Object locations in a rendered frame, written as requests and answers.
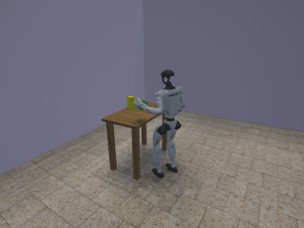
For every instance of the robot right upper arm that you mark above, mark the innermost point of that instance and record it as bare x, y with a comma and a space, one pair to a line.
182, 103

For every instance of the left robot hand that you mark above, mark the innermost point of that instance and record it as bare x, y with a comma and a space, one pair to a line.
138, 101

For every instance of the robot torso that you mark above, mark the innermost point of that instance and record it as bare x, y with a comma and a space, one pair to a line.
170, 107

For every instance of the sponge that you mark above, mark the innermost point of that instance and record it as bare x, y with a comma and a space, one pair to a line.
145, 102

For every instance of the robot right forearm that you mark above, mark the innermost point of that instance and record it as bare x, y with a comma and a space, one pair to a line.
179, 110

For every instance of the table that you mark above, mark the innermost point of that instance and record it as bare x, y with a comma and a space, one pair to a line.
134, 119

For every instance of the humanoid robot head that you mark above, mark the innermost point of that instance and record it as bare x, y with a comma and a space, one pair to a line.
167, 73

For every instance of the robot left upper arm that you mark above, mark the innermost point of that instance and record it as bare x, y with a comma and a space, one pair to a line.
159, 101

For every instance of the robot left forearm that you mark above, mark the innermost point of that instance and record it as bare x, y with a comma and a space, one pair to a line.
150, 109

